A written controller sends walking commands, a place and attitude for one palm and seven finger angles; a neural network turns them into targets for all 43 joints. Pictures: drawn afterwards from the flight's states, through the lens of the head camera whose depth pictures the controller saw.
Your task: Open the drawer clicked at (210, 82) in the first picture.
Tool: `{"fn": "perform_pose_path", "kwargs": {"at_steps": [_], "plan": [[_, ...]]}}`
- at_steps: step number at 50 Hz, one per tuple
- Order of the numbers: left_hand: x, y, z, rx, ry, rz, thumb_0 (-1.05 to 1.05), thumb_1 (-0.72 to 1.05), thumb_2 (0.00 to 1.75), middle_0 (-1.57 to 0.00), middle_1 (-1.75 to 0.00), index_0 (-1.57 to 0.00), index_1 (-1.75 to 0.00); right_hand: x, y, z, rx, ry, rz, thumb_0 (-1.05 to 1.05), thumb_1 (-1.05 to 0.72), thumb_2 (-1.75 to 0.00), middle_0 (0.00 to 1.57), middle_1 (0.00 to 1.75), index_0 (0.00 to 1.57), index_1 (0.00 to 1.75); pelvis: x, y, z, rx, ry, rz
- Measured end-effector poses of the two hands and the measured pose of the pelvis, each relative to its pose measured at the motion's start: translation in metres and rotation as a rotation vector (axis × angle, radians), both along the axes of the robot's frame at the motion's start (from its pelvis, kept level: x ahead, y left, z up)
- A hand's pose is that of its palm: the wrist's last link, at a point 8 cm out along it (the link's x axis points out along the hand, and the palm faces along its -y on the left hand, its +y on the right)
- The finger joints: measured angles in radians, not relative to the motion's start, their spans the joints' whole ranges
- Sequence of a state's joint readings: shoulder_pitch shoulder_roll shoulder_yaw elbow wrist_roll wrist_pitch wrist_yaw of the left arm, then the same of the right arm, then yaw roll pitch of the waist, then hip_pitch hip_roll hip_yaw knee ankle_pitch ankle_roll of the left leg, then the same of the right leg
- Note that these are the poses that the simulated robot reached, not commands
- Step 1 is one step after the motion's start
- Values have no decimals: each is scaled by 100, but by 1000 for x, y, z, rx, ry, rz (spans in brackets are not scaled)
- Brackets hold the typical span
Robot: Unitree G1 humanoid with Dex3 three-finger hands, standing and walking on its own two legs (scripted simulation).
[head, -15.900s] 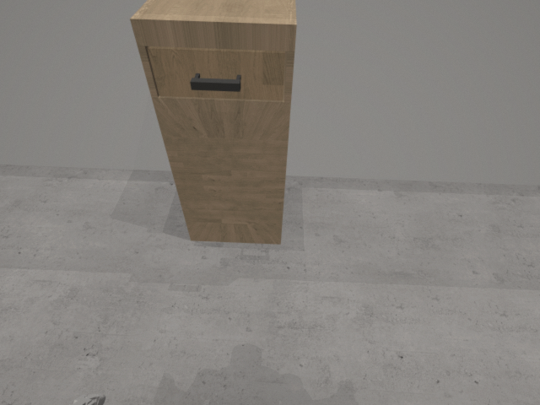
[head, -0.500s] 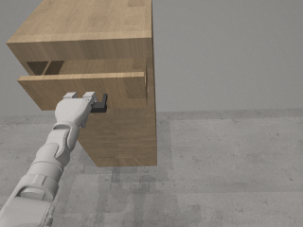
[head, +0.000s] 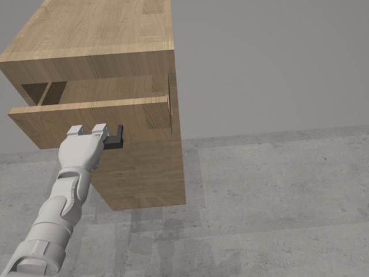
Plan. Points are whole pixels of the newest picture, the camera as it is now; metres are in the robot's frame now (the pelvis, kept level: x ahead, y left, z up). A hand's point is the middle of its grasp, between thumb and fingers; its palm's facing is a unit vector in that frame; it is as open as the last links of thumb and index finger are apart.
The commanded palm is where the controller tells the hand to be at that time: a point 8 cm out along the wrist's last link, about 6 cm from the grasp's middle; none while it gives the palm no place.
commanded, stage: pull the drawer open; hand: left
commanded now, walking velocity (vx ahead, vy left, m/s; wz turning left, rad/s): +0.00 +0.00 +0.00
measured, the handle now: (96, 137) +0.43 +0.23 +0.05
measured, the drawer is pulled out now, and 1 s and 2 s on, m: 0.10 0.22 0.30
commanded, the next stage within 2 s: open the thumb to release the handle in 1.58 s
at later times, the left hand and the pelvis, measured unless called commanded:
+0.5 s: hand (88, 182) +0.32 +0.22 +0.03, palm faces -0.02 -0.06 -1.00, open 5.9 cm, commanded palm +0.30 +0.22 +0.09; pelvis +0.02 -0.01 +0.00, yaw +4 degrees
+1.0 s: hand (83, 209) +0.26 +0.22 +0.03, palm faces +0.01 -0.11 -0.99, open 6.0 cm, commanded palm +0.21 +0.22 +0.09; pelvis +0.02 -0.02 +0.00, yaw +0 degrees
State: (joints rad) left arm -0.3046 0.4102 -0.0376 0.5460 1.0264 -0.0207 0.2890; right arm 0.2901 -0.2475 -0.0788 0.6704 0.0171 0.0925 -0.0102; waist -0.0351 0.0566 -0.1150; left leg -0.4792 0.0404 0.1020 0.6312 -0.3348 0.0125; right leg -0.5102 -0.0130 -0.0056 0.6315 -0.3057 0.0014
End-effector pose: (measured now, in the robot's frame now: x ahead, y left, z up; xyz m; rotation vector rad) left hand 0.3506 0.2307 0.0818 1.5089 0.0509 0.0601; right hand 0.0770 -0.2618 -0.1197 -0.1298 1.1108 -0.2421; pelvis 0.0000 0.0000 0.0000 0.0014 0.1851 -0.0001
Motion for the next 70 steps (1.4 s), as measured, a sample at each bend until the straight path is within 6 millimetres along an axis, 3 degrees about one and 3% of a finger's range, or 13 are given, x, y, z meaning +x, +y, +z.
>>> {"fn": "perform_pose_path", "kwargs": {"at_steps": [10,15,19,23,27,38,44,48,52,62,70], "plan": [[-52,-5,-1,-35,-28,21,3,71,79,-27,-135,-36,-127,92,26,16,20,-175,140,1,-90,-89,20,30,20,30,18,7,1,-4,-31,19],[-57,-5,-1,-5,-24,27,1,69,81,-30,-135,-38,-130,133,41,20,15,-219,236,1,-90,-89,20,30,20,30,18,4,0,-2,-47,49],[-55,-6,1,-2,2,43,1,68,81,-32,-135,-39,-132,152,51,25,35,-262,265,1,-90,-89,20,30,20,30,19,-1,0,2,-54,57],[-54,-6,3,-2,22,50,1,67,81,-33,-135,-39,-132,154,55,25,52,-278,279,1,-90,-89,20,30,20,30,18,-6,0,5,-59,61],[-54,-6,3,-2,29,51,1,67,80,-33,-134,-40,-132,143,49,20,51,-251,277,1,-90,-89,20,30,20,30,16,-12,0,7,-60,63],[-58,-7,3,-4,27,58,2,69,78,-31,-134,-38,-132,82,4,4,13,-126,166,1,-90,-89,20,30,20,30,11,-21,0,13,-51,36],[-80,-9,2,-33,16,60,3,71,76,-27,-134,-37,-129,71,-12,8,-6,-137,113,1,-90,-89,20,30,20,30,15,-19,0,16,-48,7],[-103,-10,2,-44,4,58,3,71,75,-26,-134,-36,-128,82,-12,13,-12,-170,121,1,-90,-89,20,30,19,30,18,-17,0,15,-48,0],[-129,-12,2,-49,-2,61,4,71,75,-27,-134,-37,-128,105,-2,19,2,-223,160,1,-91,-89,20,30,19,30,21,-14,-2,12,-48,2],[-178,-18,2,-52,-14,78,4,68,79,-28,-133,-38,-130,166,52,30,79,-356,320,1,-90,-89,20,30,19,30,20,-11,-8,8,-66,26],[-192,-20,3,-55,-2,95,4,67,79,-29,-132,-39,-131,174,77,36,134,-398,385,1,-90,-89,20,30,20,30,18,-15,-8,7,-82,28]]}}
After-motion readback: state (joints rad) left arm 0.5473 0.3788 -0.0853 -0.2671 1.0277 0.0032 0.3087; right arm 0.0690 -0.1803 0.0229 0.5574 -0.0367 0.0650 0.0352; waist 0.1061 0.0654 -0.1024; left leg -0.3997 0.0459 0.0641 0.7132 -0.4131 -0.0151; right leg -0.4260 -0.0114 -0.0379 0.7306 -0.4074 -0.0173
